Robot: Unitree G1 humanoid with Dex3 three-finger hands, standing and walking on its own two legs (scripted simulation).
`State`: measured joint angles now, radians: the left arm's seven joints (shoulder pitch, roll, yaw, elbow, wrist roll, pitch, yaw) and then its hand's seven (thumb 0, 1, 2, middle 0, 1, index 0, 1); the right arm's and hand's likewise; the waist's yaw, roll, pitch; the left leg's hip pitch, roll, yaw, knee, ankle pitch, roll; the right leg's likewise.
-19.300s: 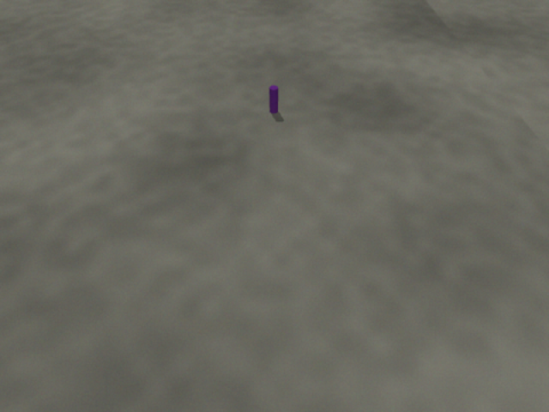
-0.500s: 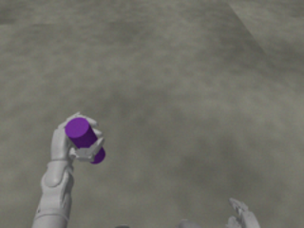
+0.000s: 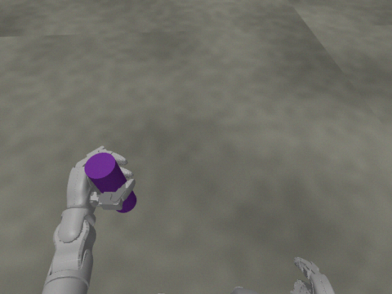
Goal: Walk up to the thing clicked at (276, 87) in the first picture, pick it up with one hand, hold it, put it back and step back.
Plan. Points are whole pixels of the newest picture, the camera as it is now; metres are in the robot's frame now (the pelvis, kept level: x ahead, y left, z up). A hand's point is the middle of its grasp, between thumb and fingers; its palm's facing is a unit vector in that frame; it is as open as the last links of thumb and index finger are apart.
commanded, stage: hold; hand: left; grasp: from the side
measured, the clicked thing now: (114, 186) +0.33 +0.18 +0.03
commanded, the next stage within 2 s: crouch in 1.66 s
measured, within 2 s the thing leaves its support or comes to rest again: neither
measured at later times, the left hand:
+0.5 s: hand (115, 181) +0.32 +0.17 +0.05, palm faces +0.04 -1.00 +0.01, open 7.3 cm
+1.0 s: hand (114, 181) +0.33 +0.17 +0.05, palm faces +0.05 -1.00 +0.01, open 7.3 cm
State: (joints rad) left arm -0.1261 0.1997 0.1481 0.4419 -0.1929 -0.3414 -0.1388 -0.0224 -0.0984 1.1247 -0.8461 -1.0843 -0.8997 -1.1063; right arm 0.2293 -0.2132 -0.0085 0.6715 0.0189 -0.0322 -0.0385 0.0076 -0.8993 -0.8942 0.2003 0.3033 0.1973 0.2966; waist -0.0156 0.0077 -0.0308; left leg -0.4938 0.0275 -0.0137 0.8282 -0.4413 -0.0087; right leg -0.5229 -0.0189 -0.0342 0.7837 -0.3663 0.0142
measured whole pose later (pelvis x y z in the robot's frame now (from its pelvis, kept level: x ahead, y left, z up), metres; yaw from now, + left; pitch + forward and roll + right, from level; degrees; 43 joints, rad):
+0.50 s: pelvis +0.00 +0.00 +0.00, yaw +0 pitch +6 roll -1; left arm -0.14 0.20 0.14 0.47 -0.19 -0.35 -0.13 -0.02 -0.10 1.12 -0.84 -1.09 -0.90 -1.11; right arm 0.23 -0.21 -0.01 0.68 0.02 -0.04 -0.03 0.01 -0.90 -0.89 0.20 0.30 0.20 0.30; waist -0.01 0.01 -0.03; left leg -0.49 0.03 -0.01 0.82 -0.43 -0.01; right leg -0.52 -0.02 -0.03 0.77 -0.36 0.02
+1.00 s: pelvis +0.00 +0.00 +0.00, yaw +0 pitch +6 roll -1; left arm -0.15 0.20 0.15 0.48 -0.19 -0.36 -0.14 -0.02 -0.09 1.12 -0.84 -1.09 -0.89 -1.11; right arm 0.23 -0.21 -0.01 0.68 0.02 -0.04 -0.03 0.01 -0.90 -0.90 0.20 0.30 0.20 0.30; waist -0.02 0.01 -0.03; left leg -0.49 0.03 -0.02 0.82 -0.44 -0.01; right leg -0.52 -0.02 -0.03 0.78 -0.36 0.02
